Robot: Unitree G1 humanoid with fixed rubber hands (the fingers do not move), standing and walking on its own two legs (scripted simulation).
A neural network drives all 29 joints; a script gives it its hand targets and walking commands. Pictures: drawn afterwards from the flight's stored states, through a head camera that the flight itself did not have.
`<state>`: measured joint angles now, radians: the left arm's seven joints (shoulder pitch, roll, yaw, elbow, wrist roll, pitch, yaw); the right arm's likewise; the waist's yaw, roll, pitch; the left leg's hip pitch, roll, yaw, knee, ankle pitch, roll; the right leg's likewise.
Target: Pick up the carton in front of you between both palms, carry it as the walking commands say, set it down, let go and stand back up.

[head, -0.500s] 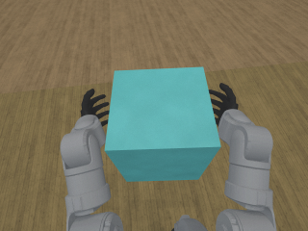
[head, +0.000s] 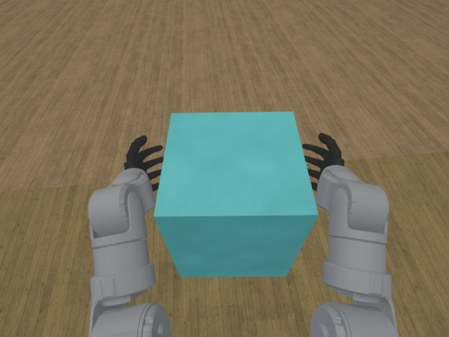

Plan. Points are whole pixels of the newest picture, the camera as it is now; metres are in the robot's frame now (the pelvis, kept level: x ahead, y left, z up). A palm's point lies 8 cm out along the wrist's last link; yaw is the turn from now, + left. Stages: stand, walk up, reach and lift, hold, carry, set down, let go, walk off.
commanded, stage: carry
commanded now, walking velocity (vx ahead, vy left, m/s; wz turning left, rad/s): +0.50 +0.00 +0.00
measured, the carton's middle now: (232, 200) +0.36 -0.01 +0.06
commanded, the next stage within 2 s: none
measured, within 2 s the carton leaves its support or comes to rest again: neither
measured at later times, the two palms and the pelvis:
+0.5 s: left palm (143, 67) +0.63 +0.16 +0.20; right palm (280, 54) +0.67 -0.15 +0.19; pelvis +0.30 -0.03 +0.06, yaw +1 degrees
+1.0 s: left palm out of the picture +0.99 +0.12 +0.25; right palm out of the picture +0.97 -0.19 +0.26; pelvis +0.63 -0.02 +0.10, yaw +0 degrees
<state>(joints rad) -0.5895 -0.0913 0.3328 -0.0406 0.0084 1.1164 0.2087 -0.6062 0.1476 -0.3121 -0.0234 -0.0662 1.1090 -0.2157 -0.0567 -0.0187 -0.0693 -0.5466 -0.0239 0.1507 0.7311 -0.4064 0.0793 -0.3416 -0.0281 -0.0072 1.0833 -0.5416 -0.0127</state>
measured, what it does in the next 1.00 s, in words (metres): climbs: right foot 0.03 m higher, then left foot 0.04 m higher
